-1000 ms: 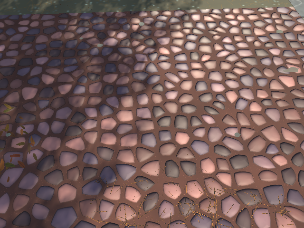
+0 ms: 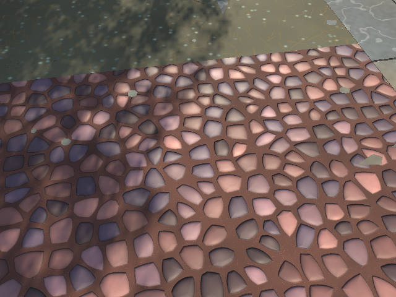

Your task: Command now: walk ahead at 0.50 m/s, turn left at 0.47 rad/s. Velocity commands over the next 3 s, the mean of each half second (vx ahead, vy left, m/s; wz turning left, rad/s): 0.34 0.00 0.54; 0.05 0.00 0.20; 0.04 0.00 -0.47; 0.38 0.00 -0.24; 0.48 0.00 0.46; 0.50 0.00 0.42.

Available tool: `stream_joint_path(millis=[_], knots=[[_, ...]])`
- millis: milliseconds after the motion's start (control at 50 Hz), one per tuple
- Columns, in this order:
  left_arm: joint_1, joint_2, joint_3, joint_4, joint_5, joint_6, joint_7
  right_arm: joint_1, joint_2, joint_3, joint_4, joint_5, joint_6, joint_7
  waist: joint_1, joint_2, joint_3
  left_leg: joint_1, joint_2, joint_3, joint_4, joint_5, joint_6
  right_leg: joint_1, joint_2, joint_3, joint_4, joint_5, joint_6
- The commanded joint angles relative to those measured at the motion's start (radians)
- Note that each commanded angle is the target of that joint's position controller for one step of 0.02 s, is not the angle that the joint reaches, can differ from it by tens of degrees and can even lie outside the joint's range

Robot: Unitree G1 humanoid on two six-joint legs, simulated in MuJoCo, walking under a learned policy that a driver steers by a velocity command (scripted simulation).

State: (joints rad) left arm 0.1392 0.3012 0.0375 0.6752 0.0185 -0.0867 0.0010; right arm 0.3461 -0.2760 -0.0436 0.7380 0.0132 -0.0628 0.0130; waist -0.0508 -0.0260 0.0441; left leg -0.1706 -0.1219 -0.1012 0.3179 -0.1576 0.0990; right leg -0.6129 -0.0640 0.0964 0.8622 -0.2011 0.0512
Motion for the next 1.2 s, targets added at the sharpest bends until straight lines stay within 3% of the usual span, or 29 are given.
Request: stream_joint_path(millis=[20, 140, 180, 200, 220, 240, 260, 280, 300, 320, 380, 420, 500, 640, 680, 700, 720, 740, 760, 780, 820, 860, 940, 1080, 1120, 1140, 1160, 1180, 1200], knots=[[-0.076, 0.052, 0.013, -0.073, -0.002, -0.013, 0.001, -0.014, -0.186, -0.053, -0.061, 0.008, -0.005, -0.023, 0.003, 0.097, -0.033, -0.042, 0.209, -0.19, -0.101, 0.204, 0.13, 0.046, 0.041, -0.028, -0.185, 0.188, 0.028], [-0.199, 0.077, 0.024, -0.1, -0.022, -0.037, -0.02, 0.058, -0.177, -0.055, -0.026, 0.018, 0.021, -0.037, -0.024, 0.118, -0.033, 0.038, 0.237, -0.3, -0.009, 0.119, 0.091, 0.142, 0.089, 0.004, -0.383, 0.237, -0.001], [-0.163, 0.105, 0.038, -0.092, -0.022, -0.044, -0.019, 0.037, -0.181, -0.061, -0.03, 0.014, 0.031, -0.041, 0.007, 0.149, -0.03, 0.078, 0.244, -0.342, 0.063, 0.199, 0.071, 0.192, 0.092, 0.007, -0.418, 0.159, -0.032], [-0.095, 0.122, 0.049, -0.075, -0.014, -0.049, -0.014, 0.012, -0.171, -0.059, -0.04, 0.012, 0.037, -0.041, 0.048, 0.154, -0.063, 0.077, 0.21, -0.328, 0.144, 0.294, 0.043, 0.291, 0.094, -0.015, -0.471, 0.188, -0.059], [0.002, 0.152, 0.061, -0.062, 0.002, -0.054, -0.007, -0.009, -0.138, -0.048, -0.059, 0.006, 0.037, -0.038, 0.098, 0.134, -0.161, 0.027, 0.156, -0.285, 0.309, 0.325, 0.003, 0.485, 0.021, 0.02, -0.471, 0.278, -0.107], [0.141, 0.215, 0.075, -0.053, 0.016, -0.049, 0.003, -0.003, -0.085, -0.03, -0.094, -0.016, 0.036, -0.041, 0.137, -0.012, -0.319, -0.131, 0.073, -0.187, 0.596, 0.036, -0.05, 0.766, -0.175, 0.197, -0.402, 0.529, -0.175], [0.165, 0.235, 0.079, -0.025, 0.011, -0.026, -0.004, 0.197, -0.053, -0.016, -0.097, 0.004, 0.033, -0.037, 0.047, -0.313, -0.437, -0.431, -0.028, -0.107, 0.849, -0.567, -0.101, 1.009, -0.405, 0.563, -0.401, 0.591, -0.362], [0.124, 0.139, 0.062, -0.051, -0.012, -0.011, -0.006, 0.2, -0.164, -0.039, -0.059, 0.014, 0.043, -0.042, 0.06, -0.169, -0.364, -0.491, 0.074, -0.116, 0.955, -0.502, -0.126, 0.907, -0.387, 0.548, -0.43, 0.45, -0.335], [0.079, 0.083, 0.045, -0.066, -0.014, -0.001, -0.002, 0.077, -0.21, -0.055, -0.076, 0.013, 0.057, -0.044, 0.089, -0.085, -0.238, -0.511, 0.097, -0.077, 0.978, -0.428, -0.147, 0.783, -0.322, 0.371, -0.444, 0.466, -0.29], [0.026, 0.072, 0.037, -0.064, -0.01, 0.01, -0.002, 0.025, -0.204, -0.06, -0.088, 0.006, 0.07, -0.049, 0.071, -0.024, -0.169, -0.493, 0.127, -0.042, 0.959, -0.379, -0.164, 0.663, -0.268, 0.26, -0.464, 0.517, -0.265], [-0.035, 0.083, 0.039, -0.034, 0.004, 0.018, -0.001, 0.022, -0.131, -0.054, -0.11, 0.007, 0.1, -0.047, 0.024, -0.1, -0.08, -0.389, 0.165, 0.025, 0.855, -0.293, -0.184, 0.429, -0.18, 0.071, -0.554, 0.532, -0.262], [-0.041, 0.108, 0.049, -0.014, 0.004, 0.019, 0.004, -0.009, -0.104, -0.046, -0.135, 0.005, 0.104, -0.046, 0.028, -0.11, -0.089, -0.392, 0.179, 0.041, 0.775, -0.245, -0.192, 0.434, -0.198, 0.025, -0.585, 0.567, -0.291], [-0.066, 0.138, 0.06, 0.008, -0.011, 0.038, 0.015, -0.069, -0.104, -0.043, -0.165, 0.0, 0.103, -0.027, 0.039, -0.075, -0.133, -0.334, 0.204, 0.058, 0.607, -0.084, -0.178, 0.463, -0.213, -0.067, -0.605, 0.511, -0.295], [-0.032, 0.198, 0.079, 0.049, -0.046, 0.065, -0.001, -0.184, -0.131, -0.055, -0.237, 0.001, 0.117, 0.008, 0.068, -0.082, -0.091, -0.251, 0.178, 0.125, 0.334, -0.108, -0.109, 0.541, -0.251, -0.123, -0.52, 0.397, -0.242], [-0.02, 0.184, 0.074, 0.067, -0.062, 0.068, -0.002, -0.148, -0.138, -0.063, -0.23, -0.004, 0.113, 0.007, 0.037, -0.057, -0.103, -0.109, 0.137, 0.141, 0.14, 0.02, -0.063, 0.51, -0.209, -0.159, -0.397, 0.374, -0.183], [0.043, 0.145, 0.06, 0.088, -0.046, 0.064, -0.006, -0.104, -0.197, -0.08, -0.222, -0.009, 0.109, -0.007, 0.033, 0.046, -0.15, 0.068, 0.183, 0.05, 0.065, 0.302, -0.021, 0.416, -0.139, -0.213, -0.256, 0.281, -0.115], [0.07, 0.071, 0.025, 0.056, 0.014, 0.056, -0.017, -0.08, -0.298, -0.095, -0.245, -0.029, 0.108, -0.029, 0.058, 0.324, -0.229, 0.305, 0.458, -0.269, 0.119, 0.766, 0.115, 0.146, -0.018, -0.271, 0.021, -0.255, -0.018], [0.031, 0.084, 0.027, 0.063, 0.004, 0.063, -0.016, -0.094, -0.201, -0.06, -0.248, -0.044, 0.093, -0.027, 0.009, 0.263, -0.3, 0.244, 0.555, -0.33, 0.097, 0.735, 0.263, 0.082, 0.019, -0.133, 0.186, -0.492, 0.019], [0.001, 0.13, 0.039, 0.074, -0.024, 0.075, -0.016, -0.104, -0.138, -0.036, -0.23, -0.044, 0.077, -0.017, 0.0, 0.161, -0.268, 0.191, 0.487, -0.225, 0.088, 0.679, 0.235, 0.1, -0.013, -0.076, 0.232, -0.466, 0.02], [0.007, 0.107, 0.036, 0.084, -0.038, 0.083, -0.014, -0.146, -0.103, -0.024, -0.205, -0.04, 0.064, -0.013, 0.028, 0.147, -0.227, 0.167, 0.423, -0.143, 0.089, 0.597, 0.174, 0.097, -0.029, -0.059, 0.19, -0.432, 0.017], [0.03, 0.106, 0.036, 0.117, -0.028, 0.1, -0.001, -0.227, -0.101, -0.019, -0.182, -0.035, 0.056, -0.013, 0.06, 0.146, -0.174, 0.07, 0.375, -0.051, 0.065, 0.547, 0.123, 0.18, -0.034, -0.057, 0.096, -0.326, 0.039], [0.068, 0.097, 0.032, 0.136, -0.033, 0.11, 0.002, -0.265, -0.106, -0.021, -0.163, -0.049, 0.055, -0.018, 0.08, 0.16, -0.16, 0.007, 0.347, 0.017, 0.054, 0.519, 0.117, 0.278, -0.011, -0.076, 0.007, -0.256, 0.057], [0.033, 0.123, 0.039, 0.11, -0.041, 0.125, 0.011, -0.259, -0.162, -0.046, -0.127, -0.038, 0.072, -0.036, 0.041, 0.168, -0.127, 0.022, 0.405, -0.015, 0.036, 0.358, 0.151, 0.252, 0.002, -0.109, -0.024, -0.239, 0.044], [0.074, 0.087, 0.046, 0.094, -0.036, 0.14, -0.003, -0.316, -0.153, -0.06, -0.083, -0.015, 0.089, -0.055, 0.071, 0.155, -0.107, 0.015, 0.438, 0.027, 0.077, 0.28, 0.117, 0.304, 0.01, -0.163, -0.152, -0.195, -0.023], [0.13, 0.099, 0.054, 0.107, -0.026, 0.135, -0.011, -0.31, -0.137, -0.062, -0.058, 0.008, 0.095, -0.059, 0.102, 0.111, -0.095, -0.037, 0.376, 0.105, 0.192, 0.144, 0.023, 0.406, 0.035, -0.15, -0.383, 0.009, -0.081], [0.137, 0.191, 0.077, 0.094, -0.022, 0.13, 0.0, -0.263, -0.099, -0.058, -0.051, -0.011, 0.097, -0.057, 0.067, -0.107, -0.085, -0.182, 0.273, 0.22, 0.416, -0.065, -0.084, 0.493, -0.112, 0.096, -0.507, 0.269, -0.154], [0.143, 0.286, 0.095, 0.078, -0.006, 0.118, 0.003, -0.374, -0.073, -0.045, -0.116, -0.031, 0.092, -0.064, 0.101, -0.299, -0.04, -0.433, 0.092, 0.204, 0.606, -0.477, -0.16, 0.526, -0.315, 0.419, -0.559, 0.49, -0.35], [0.15, 0.259, 0.087, 0.066, 0.023, 0.093, -0.002, -0.417, -0.095, -0.054, -0.119, -0.028, 0.09, -0.068, 0.133, -0.181, -0.084, -0.46, 0.098, 0.065, 0.792, -0.546, -0.157, 0.52, -0.331, 0.438, -0.575, 0.455, -0.418], [0.103, 0.233, 0.08, 0.06, 0.017, 0.074, -0.001, -0.387, -0.114, -0.063, -0.101, -0.012, 0.09, -0.065, 0.097, -0.128, -0.078, -0.47, 0.122, 0.027, 0.843, -0.463, -0.143, 0.52, -0.281, 0.341, -0.563, 0.402, -0.374]])
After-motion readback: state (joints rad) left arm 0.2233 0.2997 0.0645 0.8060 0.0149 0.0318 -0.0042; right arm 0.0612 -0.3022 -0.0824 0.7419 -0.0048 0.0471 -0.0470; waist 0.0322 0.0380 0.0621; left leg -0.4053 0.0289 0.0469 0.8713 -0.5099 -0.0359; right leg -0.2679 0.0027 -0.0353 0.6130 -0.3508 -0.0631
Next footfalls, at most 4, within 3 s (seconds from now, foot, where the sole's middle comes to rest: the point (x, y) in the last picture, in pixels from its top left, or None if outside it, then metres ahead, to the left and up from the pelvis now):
0.22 right None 0.32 -0.13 -0.78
0.70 left None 0.29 0.13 -0.78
1.12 right None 0.33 -0.10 -0.78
1.64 left None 0.36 0.13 -0.78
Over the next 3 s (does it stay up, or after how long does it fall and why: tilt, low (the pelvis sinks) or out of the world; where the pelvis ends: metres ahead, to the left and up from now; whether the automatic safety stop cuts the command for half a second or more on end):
stays up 0.99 0.10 -0.01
